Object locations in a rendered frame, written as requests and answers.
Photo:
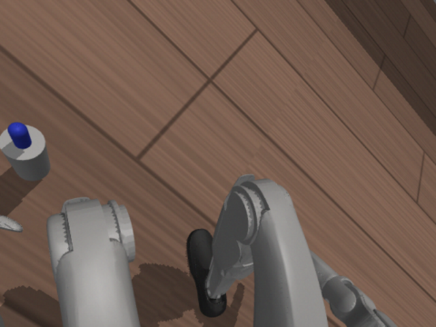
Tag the right robot hand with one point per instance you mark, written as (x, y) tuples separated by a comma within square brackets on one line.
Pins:
[(324, 272)]

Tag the right robot arm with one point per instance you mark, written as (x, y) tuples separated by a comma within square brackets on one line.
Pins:
[(352, 306)]

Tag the right robot foot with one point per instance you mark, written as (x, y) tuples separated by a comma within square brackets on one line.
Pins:
[(199, 251)]

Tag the left robot hand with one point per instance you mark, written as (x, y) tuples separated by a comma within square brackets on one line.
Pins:
[(9, 224)]

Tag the bottle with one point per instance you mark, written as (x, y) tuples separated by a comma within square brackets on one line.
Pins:
[(25, 148)]

